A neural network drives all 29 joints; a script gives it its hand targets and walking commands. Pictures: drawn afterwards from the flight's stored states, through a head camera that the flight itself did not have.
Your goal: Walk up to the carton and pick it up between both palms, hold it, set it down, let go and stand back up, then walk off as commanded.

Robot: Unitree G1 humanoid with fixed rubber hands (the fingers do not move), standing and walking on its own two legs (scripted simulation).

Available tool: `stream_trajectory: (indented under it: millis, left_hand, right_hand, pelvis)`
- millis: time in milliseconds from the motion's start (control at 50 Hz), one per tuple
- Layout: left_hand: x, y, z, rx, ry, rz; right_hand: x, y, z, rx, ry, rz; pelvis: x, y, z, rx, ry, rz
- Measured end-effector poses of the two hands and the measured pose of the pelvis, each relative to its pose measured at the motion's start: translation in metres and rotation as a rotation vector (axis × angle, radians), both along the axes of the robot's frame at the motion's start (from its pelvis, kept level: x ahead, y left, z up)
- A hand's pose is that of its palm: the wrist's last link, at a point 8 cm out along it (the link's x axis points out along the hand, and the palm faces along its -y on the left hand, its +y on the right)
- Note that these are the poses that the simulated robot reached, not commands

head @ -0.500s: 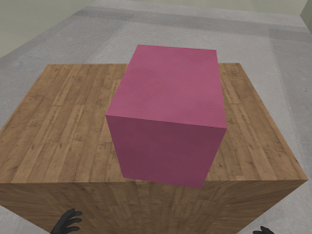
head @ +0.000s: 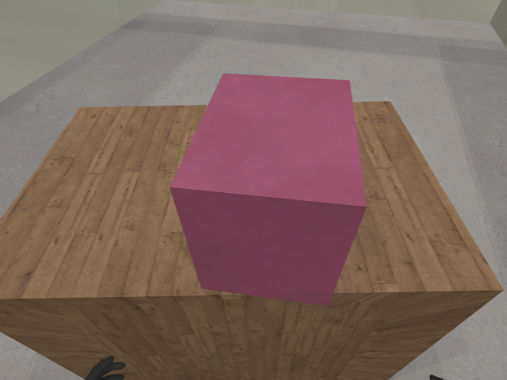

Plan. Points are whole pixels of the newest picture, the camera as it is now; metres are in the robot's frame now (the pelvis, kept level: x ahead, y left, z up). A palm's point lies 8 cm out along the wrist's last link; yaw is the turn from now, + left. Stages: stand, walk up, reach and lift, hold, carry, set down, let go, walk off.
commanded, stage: stand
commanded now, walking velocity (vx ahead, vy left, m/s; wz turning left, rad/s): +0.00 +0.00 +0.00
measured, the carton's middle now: (274, 186) +0.43 -0.02 +0.08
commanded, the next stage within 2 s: walk off in 1.48 s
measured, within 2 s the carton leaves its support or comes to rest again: neither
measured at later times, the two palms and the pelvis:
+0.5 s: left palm out of the picture +0.12 +0.28 -0.08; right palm out of the picture +0.09 -0.29 -0.10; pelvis +0.00 +0.00 +0.00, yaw +0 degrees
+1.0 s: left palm out of the picture +0.11 +0.28 -0.08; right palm out of the picture +0.08 -0.29 -0.10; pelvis -0.01 +0.00 +0.00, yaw +0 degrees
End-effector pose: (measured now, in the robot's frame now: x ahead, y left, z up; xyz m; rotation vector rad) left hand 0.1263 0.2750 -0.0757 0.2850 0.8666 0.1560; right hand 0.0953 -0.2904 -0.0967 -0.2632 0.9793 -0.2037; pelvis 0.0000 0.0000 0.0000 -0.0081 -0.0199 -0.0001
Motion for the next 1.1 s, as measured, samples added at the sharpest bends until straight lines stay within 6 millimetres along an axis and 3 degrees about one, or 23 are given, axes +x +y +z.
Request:
stream_trajectory:
  millis: [560, 1100]
  left_hand:
    - [-0.008, 0.002, -0.004, 0.002, 0.024, 0.012]
    - [-0.021, 0.001, -0.005, 0.006, 0.036, 0.022]
  right_hand:
    - [-0.002, -0.001, -0.001, -0.002, 0.0, -0.006]
    - [-0.016, -0.004, -0.004, 0.002, 0.019, -0.018]
  pelvis:
    - [-0.001, 0.0, 0.0, 0.0, -0.001, 0.0]
    - [-0.009, -0.003, 0.0, 0.004, -0.012, 0.001]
